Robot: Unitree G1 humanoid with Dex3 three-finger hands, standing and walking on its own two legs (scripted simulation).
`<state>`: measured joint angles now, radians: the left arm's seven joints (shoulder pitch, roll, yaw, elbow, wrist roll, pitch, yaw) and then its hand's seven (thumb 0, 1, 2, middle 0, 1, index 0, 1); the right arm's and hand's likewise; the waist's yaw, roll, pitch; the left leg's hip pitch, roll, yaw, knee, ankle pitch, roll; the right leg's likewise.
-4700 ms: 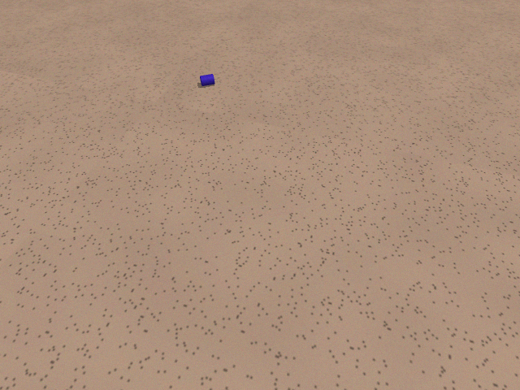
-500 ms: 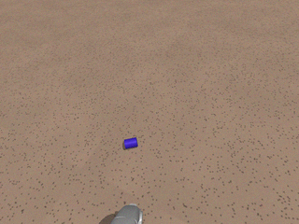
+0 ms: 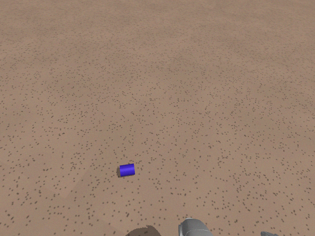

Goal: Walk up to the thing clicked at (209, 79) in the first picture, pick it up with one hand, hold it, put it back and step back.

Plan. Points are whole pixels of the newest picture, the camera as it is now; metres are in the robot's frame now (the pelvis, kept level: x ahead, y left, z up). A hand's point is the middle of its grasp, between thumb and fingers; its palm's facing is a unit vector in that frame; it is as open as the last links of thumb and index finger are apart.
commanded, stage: walk up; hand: left
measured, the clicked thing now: (127, 169) +0.61 +0.17 -0.74
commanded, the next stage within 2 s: none
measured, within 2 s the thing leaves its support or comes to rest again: neither
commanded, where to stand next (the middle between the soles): +0.25 -0.02 m, yaw -3 degrees
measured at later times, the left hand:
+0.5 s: hand (69, 214) +0.19 +0.25 -0.12, palm faces -0.05 -0.90 -0.43, open 7.4 cm
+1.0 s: hand (68, 204) +0.23 +0.28 -0.17, palm faces -0.11 -0.91 -0.40, open 7.4 cm
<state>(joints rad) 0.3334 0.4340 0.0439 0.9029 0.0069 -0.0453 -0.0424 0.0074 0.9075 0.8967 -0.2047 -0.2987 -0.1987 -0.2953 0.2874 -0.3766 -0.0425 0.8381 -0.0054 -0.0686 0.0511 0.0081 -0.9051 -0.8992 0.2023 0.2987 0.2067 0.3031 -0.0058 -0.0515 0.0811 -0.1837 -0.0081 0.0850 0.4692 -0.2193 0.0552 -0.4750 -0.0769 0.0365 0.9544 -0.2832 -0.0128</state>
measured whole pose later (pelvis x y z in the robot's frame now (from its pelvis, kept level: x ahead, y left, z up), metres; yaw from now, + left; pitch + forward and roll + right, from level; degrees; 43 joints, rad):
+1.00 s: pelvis +0.18 +0.00 -0.02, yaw -4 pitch -3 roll +0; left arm 0.27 0.41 0.05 1.01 0.02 -0.01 -0.01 0.01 0.91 0.90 -0.20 -0.30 -0.20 -0.30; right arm 0.23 -0.41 -0.03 0.92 -0.02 -0.02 0.01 0.01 -0.90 -0.90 0.20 0.30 0.21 0.30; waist -0.01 -0.01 0.08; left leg -0.32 0.08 0.06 0.65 -0.27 -0.01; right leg -0.30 -0.03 -0.01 0.65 -0.30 -0.01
